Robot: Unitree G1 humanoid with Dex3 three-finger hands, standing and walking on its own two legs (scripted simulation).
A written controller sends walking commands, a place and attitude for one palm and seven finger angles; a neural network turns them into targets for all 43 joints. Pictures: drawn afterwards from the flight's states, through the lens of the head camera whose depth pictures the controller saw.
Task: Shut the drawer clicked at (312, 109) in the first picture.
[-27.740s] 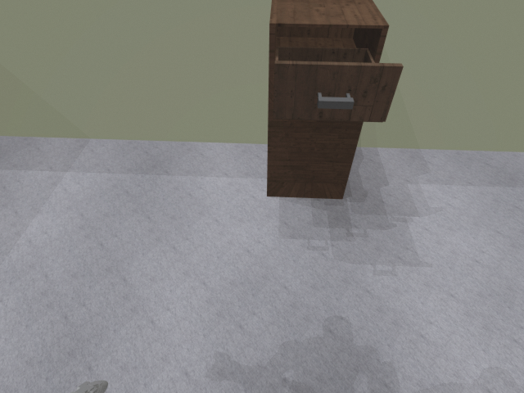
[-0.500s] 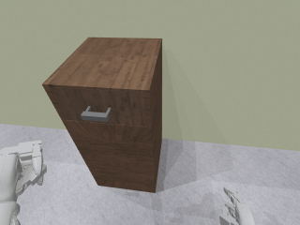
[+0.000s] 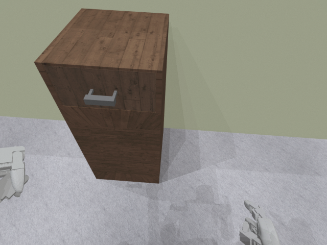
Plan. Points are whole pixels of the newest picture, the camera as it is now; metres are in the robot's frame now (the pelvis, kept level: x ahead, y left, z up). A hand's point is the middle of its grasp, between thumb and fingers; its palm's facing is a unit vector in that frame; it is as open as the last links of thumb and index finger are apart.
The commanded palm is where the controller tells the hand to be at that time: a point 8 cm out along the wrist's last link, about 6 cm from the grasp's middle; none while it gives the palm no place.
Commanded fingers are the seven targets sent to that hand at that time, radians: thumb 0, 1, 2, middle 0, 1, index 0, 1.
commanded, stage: step back with the hand held close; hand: left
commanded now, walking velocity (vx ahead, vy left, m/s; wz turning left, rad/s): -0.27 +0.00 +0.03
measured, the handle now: (101, 96) +0.57 +0.25 +0.00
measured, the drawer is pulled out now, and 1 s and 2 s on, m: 0.00 0.00 0.00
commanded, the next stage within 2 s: stop stepping back and stand still in 0.72 s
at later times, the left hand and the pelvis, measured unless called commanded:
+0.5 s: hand out of the picture +0.11 +0.25 +0.19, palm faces +0.37 -0.82 -0.43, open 3.2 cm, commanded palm +0.05 +0.29 +0.18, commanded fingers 0.00 0.90 0.90 -1.40 -1.60 -1.40 -1.60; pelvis -0.08 +0.01 +0.00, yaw +0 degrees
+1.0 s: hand out of the picture -0.03 +0.21 +0.17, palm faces +0.28 -0.81 -0.51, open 3.2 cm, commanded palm -0.08 +0.26 +0.18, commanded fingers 0.00 0.90 0.90 -1.40 -1.60 -1.40 -1.60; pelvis -0.21 -0.01 -0.01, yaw -1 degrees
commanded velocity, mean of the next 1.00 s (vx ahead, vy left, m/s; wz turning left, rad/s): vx -0.24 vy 0.01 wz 0.02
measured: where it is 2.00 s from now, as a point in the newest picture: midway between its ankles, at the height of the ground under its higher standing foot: outside the picture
